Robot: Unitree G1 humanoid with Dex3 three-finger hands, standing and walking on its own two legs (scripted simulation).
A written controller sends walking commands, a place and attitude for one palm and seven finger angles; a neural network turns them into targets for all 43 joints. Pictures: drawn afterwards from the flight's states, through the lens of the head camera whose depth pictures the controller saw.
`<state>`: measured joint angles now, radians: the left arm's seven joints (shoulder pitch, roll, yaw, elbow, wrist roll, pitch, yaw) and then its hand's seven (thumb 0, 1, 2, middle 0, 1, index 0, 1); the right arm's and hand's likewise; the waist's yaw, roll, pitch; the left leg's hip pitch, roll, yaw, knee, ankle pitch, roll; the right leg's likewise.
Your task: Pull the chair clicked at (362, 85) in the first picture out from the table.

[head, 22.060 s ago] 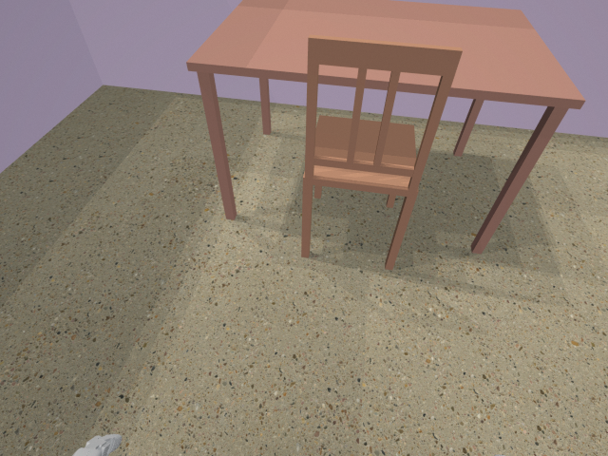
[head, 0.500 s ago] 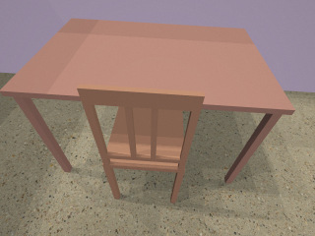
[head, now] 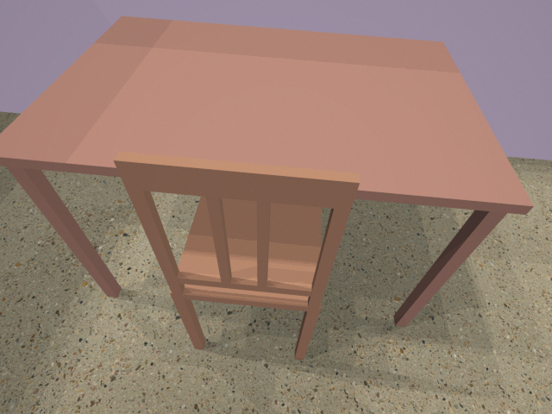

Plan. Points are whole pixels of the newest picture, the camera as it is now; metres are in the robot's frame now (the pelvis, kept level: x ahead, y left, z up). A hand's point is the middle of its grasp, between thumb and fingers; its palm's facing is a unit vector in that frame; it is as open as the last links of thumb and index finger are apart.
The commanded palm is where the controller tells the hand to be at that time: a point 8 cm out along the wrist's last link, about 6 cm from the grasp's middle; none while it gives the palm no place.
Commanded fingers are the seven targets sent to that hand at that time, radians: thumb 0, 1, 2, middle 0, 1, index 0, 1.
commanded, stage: come to a stop and stand still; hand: left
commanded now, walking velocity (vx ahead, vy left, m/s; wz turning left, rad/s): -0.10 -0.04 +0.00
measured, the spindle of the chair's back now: (221, 243) +0.44 +0.15 -0.09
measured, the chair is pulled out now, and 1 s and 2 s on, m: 0.00 0.00 0.00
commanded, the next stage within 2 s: look again from close up in 0.78 s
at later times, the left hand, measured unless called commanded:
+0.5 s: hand out of the picture -0.08 +0.18 -0.17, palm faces +0.05 -0.98 -0.18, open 7.4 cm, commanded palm none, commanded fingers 0.00 0.90 0.90 -0.20 -0.30 -0.20 -0.30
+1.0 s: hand out of the picture -0.10 +0.17 -0.17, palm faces +0.05 -0.99 -0.16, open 7.4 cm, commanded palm none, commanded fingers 0.00 0.90 0.90 -0.20 -0.30 -0.20 -0.30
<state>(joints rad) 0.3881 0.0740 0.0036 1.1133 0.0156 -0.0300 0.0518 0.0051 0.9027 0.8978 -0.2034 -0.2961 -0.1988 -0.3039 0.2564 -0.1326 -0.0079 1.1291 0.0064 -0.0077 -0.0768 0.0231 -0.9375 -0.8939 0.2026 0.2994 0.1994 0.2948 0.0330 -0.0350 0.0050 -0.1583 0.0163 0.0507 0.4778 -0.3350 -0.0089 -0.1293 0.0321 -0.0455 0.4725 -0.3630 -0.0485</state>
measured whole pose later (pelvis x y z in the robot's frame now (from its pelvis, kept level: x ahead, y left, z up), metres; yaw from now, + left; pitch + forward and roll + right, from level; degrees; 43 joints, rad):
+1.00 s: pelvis -0.06 +0.02 +0.00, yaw +1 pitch +1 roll -1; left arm 0.38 0.09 -0.02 1.11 0.02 -0.04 0.05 0.01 0.90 0.90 -0.20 -0.30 -0.20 -0.30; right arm 0.33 -0.13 0.01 1.09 -0.01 0.00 -0.02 0.02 -0.92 -0.89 0.20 0.30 0.20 0.29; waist -0.01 0.04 0.02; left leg -0.27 0.00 0.03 0.53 -0.28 0.03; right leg -0.21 0.02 -0.07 0.48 -0.28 -0.03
